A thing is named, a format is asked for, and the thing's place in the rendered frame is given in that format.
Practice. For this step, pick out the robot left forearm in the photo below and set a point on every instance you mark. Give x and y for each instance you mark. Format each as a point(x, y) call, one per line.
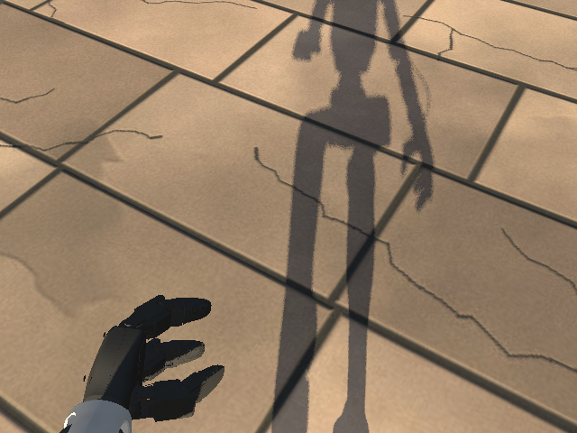
point(98, 416)

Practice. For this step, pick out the robot left hand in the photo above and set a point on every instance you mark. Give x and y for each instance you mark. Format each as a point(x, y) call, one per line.
point(125, 360)

